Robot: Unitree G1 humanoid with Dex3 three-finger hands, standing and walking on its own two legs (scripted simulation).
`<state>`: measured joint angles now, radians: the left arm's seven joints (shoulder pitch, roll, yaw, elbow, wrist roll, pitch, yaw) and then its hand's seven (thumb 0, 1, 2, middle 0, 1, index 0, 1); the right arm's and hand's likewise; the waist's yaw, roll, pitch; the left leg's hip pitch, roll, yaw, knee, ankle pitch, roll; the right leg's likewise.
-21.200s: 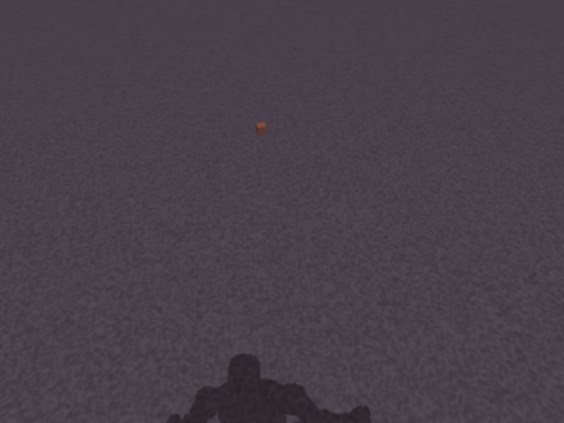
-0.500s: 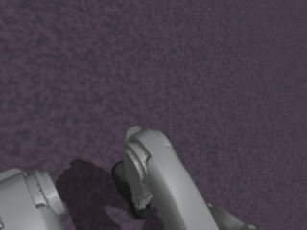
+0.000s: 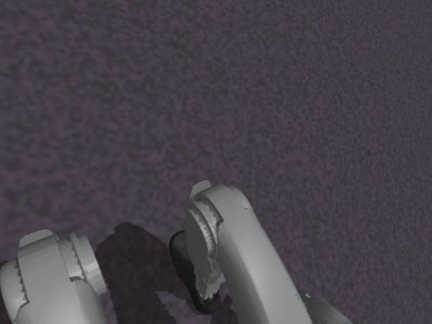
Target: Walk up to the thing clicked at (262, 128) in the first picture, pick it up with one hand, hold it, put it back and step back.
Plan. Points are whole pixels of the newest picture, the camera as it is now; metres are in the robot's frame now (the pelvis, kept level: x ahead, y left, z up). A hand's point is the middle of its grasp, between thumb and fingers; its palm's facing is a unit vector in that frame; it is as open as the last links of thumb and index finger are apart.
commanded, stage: settle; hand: left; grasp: from above
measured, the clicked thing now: out of the picture +0.44 +0.34 -0.27
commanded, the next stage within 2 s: lift in 0.52 s
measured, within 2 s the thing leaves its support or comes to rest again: neither
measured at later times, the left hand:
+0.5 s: hand out of the picture +0.41 +0.34 -0.16, palm faces -0.44 -0.14 -0.89, open 8.2 cm
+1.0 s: hand out of the picture +0.39 +0.34 -0.08, palm faces -0.44 -0.15 -0.89, open 8.2 cm
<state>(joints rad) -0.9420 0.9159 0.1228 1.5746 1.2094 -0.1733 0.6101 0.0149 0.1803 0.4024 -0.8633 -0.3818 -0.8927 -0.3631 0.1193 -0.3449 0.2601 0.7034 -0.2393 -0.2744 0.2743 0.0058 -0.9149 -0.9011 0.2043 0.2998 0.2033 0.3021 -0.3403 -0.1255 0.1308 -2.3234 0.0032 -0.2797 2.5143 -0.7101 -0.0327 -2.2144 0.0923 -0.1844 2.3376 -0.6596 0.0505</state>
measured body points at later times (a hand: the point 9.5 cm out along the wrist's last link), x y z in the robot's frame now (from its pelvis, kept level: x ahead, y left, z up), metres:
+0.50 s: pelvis +0.00 -0.01 +0.01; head +0.22 +0.09 +0.39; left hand +0.43 +0.34 -0.11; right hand +0.10 -0.26 -0.09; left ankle +0.06 +0.13 -0.28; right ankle +0.12 -0.12 -0.28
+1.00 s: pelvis +0.00 -0.01 +0.06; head +0.20 +0.07 +0.46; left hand +0.41 +0.34 -0.03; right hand +0.10 -0.27 -0.05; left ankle +0.06 +0.13 -0.28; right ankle +0.12 -0.12 -0.28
